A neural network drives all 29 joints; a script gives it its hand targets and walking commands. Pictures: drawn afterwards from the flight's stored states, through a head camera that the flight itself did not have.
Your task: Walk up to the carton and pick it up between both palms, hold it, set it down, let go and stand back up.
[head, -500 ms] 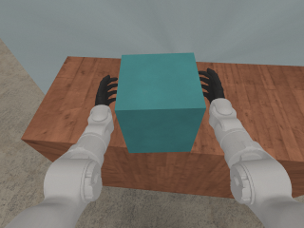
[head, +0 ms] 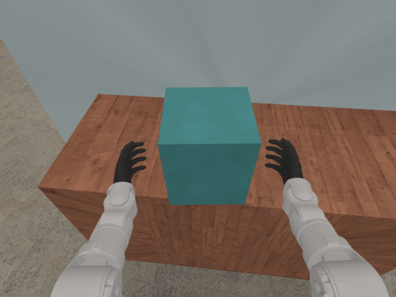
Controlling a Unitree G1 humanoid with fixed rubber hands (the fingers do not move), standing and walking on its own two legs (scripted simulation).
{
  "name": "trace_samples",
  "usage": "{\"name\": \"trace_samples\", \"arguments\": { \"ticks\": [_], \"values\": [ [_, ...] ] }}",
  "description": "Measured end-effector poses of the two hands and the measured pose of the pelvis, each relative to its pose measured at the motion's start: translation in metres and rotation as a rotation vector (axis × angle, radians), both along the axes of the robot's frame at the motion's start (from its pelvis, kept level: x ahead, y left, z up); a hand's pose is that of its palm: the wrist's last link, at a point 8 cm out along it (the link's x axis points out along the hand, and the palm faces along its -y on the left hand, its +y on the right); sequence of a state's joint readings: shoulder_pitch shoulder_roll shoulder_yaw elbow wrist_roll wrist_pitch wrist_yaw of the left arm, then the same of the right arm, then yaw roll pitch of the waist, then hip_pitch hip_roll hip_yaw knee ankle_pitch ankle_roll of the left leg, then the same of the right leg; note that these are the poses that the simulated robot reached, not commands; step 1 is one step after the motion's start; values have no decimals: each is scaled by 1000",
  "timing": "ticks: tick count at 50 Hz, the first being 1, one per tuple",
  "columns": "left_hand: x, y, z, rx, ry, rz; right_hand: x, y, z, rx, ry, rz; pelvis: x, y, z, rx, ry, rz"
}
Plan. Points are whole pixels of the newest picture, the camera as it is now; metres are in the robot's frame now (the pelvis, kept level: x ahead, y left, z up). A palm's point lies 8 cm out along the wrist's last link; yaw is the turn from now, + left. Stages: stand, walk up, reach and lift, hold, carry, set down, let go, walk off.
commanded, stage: set down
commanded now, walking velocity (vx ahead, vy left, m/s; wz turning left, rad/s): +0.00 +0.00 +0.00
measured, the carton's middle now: (206, 148) +0.50 +0.01 +0.00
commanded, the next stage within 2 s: none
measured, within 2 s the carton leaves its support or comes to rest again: neither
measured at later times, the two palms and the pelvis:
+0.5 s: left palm (118, 212) +0.31 +0.20 +0.00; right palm (305, 219) +0.30 -0.21 -0.02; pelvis +0.01 -0.01 +0.00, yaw +0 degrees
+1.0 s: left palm (100, 258) +0.22 +0.22 -0.02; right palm (312, 263) +0.22 -0.20 -0.03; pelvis +0.04 +0.01 +0.01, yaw +0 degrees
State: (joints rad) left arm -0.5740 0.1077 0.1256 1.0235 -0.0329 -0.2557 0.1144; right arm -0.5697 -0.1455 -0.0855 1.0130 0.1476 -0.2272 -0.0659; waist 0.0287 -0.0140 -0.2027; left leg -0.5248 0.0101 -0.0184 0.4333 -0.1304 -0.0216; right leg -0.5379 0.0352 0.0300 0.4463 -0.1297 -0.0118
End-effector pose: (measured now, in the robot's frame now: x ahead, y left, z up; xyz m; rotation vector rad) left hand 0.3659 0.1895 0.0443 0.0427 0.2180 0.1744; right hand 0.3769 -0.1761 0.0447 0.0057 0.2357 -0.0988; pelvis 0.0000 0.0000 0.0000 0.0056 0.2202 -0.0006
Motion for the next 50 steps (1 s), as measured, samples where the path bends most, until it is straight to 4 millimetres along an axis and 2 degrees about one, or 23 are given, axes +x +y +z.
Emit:
{"name": "trace_samples", "arguments": {
  "ticks": [5, 11, 16, 21, 26, 29, 32, 35, 38, 42, 47, 50],
  "values": [
    [-9, -2, 5, -31, -22, 5, -8, 0, 10, -17, 8, 13, -6, -3, 0, 4, -42, 0],
    [-21, -5, -9, -43, 25, 1, -18, -3, 5, -31, 40, 18, -10, -5, 0, 7, -89, -1],
    [-32, -1, -28, -41, 67, 13, -30, -10, -19, -30, 108, 5, -7, -6, 1, 8, -91, 0],
    [-50, 9, -37, -33, 41, 43, -57, -24, -49, -34, 160, -27, 4, -6, 2, 8, -92, 0],
    [-58, 11, -49, -25, 67, 41, -75, -32, -66, -33, 195, -40, 12, -6, 2, 8, -89, 0],
    [-56, 4, -53, -36, 72, 16, -71, -31, -63, -30, 173, -24, 15, -6, 2, 8, -84, 0],
    [-53, -4, -48, -30, 45, -21, -62, -28, -51, -34, 100, -4, 21, -6, 2, 8, -84, 1],
    [-53, -4, -47, -32, 37, -27, -56, -24, -43, -40, 56, 16, 27, -5, 3, 8, -96, 1],
    [-62, -2, -46, -40, 32, -34, -60, -20, -43, -42, 41, 32, 33, -4, 4, 6, -132, 1],
    [-86, 10, -48, -44, 44, -17, -84, -19, -54, -37, 63, 20, 42, 0, 6, 0, -183, 2],
    [-128, 25, -56, -43, 76, 20, -133, -24, -75, -31, 134, -27, 45, 7, 7, -9, -231, 3],
    [-149, 29, -62, -50, 97, 35, -159, -25, -80, -35, 159, -42, 42, 10, 7, -13, -249, 4]
  ]
}}
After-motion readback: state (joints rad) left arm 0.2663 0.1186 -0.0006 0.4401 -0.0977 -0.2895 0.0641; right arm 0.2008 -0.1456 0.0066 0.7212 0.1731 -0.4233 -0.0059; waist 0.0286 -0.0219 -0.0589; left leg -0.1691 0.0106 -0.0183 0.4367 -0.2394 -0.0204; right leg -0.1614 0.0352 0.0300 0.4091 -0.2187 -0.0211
